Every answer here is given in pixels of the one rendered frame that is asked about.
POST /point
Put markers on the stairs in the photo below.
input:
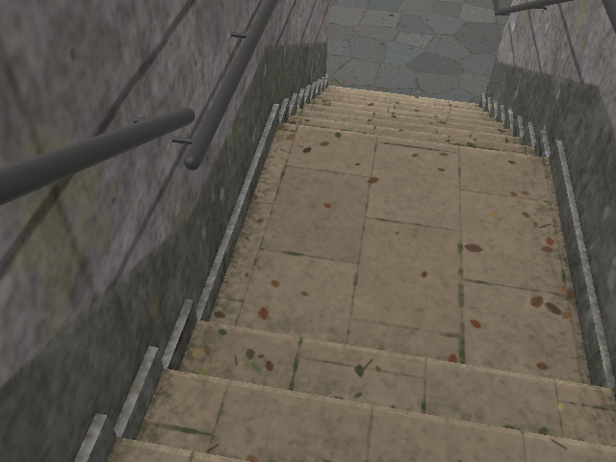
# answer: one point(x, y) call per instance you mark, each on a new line
point(408, 117)
point(248, 395)

